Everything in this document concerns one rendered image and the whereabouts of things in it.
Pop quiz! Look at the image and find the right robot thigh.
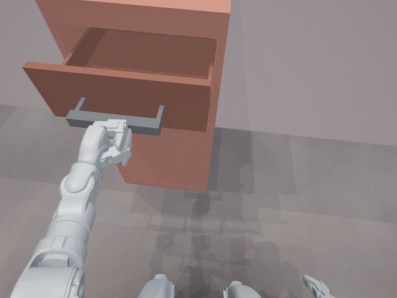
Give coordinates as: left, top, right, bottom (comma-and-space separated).
221, 284, 261, 298

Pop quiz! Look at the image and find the right robot shin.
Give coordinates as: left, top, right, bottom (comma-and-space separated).
229, 281, 242, 286

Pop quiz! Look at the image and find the left robot upper arm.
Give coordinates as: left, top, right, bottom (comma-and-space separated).
13, 267, 85, 298

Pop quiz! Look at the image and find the cabinet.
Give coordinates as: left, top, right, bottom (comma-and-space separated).
35, 0, 231, 192

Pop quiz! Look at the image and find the left robot hand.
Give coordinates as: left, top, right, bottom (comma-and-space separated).
77, 119, 133, 172

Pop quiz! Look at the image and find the right robot hand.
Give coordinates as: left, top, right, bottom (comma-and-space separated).
303, 275, 335, 298

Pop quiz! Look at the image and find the drawer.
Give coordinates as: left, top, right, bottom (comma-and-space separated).
22, 27, 217, 132

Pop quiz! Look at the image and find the handle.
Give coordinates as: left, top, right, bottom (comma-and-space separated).
65, 97, 164, 136

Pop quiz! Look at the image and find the robot left forearm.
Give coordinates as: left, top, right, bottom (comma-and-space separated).
9, 162, 102, 298

